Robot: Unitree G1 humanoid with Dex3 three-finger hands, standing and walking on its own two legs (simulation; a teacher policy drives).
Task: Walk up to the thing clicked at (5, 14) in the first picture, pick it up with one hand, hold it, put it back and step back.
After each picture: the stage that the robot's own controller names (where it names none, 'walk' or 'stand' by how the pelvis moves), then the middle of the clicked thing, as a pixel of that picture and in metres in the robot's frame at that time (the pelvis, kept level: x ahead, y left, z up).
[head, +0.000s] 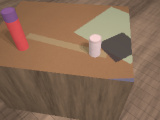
stand; (16, 30) +0.76 +0.39 -0.04
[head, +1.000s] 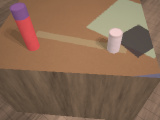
walk; (26, 29) +0.70 +0.28 +0.00
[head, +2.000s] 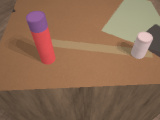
stand; (42, 40) +0.56 +0.19 +0.01
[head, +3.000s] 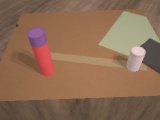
stand; (42, 54) +0.55 +0.21 -0.02
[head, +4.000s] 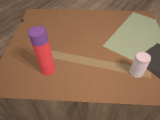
stand; (43, 53) +0.54 +0.20 -0.02
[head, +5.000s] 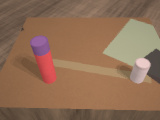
stand; (45, 62) +0.52 +0.19 -0.04
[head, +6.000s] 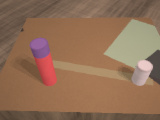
stand; (45, 64) +0.51 +0.19 -0.04
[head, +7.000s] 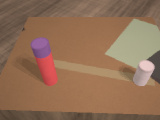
stand; (46, 64) +0.50 +0.19 -0.04
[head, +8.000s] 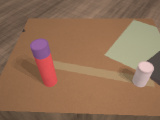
rise first; (45, 65) +0.50 +0.19 -0.04
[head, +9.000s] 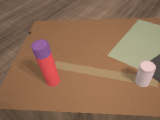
rise first; (47, 65) +0.51 +0.22 -0.03
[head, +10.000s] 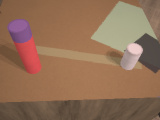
go down; (27, 50) +0.53 +0.20 +0.00
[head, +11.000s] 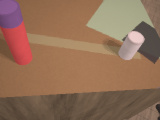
go down; (16, 37) +0.52 +0.20 +0.04
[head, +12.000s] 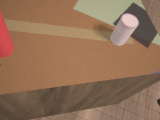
close in; out of the picture +0.52 +0.22 +0.07
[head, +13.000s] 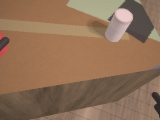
close; out of the picture +0.52 +0.22 +0.08
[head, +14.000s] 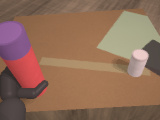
lift; (25, 67) +0.34 +0.17 +0.17
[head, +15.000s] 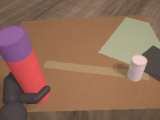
hold; (27, 71) +0.32 +0.17 +0.17
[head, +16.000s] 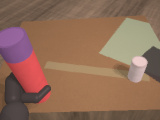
hold; (28, 71) +0.32 +0.17 +0.16
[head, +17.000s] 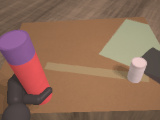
hold; (30, 73) +0.32 +0.17 +0.15
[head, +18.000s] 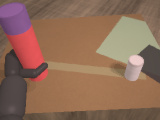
crouch; (27, 48) +0.40 +0.17 +0.18
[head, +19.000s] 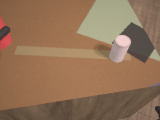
lower; out of the picture +0.52 +0.23 +0.18
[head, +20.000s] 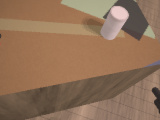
lower; out of the picture +0.54 +0.22 +0.09
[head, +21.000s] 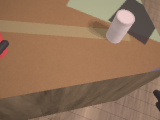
lower; out of the picture +0.51 +0.21 +0.07
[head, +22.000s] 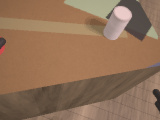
lower; out of the picture +0.52 +0.22 +0.08
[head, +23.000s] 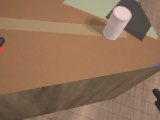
lower; out of the picture +0.52 +0.22 +0.08
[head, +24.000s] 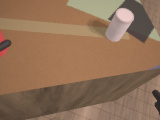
open; out of the picture +0.52 +0.21 +0.08
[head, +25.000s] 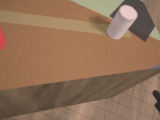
sink last; out of the picture +0.52 +0.22 +0.08
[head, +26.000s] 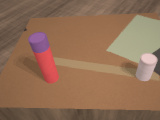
sink last; (45, 60) +0.51 +0.21 +0.01
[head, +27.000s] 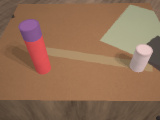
stand; (37, 50) +0.52 +0.21 +0.03
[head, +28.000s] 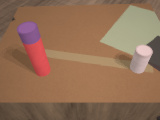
stand; (36, 52) +0.51 +0.21 +0.03
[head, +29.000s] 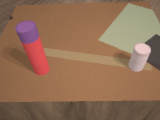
stand; (35, 51) +0.52 +0.21 +0.03
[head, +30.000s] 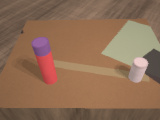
stand; (46, 63) +0.53 +0.19 -0.04
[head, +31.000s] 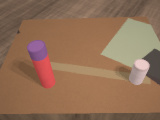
stand; (43, 66) +0.50 +0.20 -0.04
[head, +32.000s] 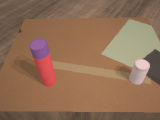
stand; (44, 65) +0.50 +0.19 -0.04
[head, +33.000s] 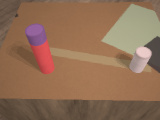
walk; (42, 52) +0.52 +0.19 -0.03
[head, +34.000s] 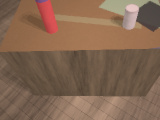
walk; (46, 11) +0.77 +0.23 -0.02
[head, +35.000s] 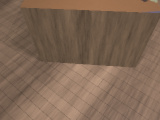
stand; out of the picture +1.13 +0.13 -0.01
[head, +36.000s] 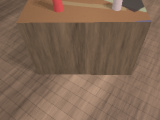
stand; out of the picture +1.12 +0.19 -0.02
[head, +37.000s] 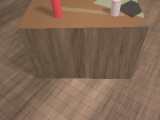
stand; (55, 0) +1.12 +0.19 -0.04
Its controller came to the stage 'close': yes
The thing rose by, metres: 0.21
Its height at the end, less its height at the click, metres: +0.00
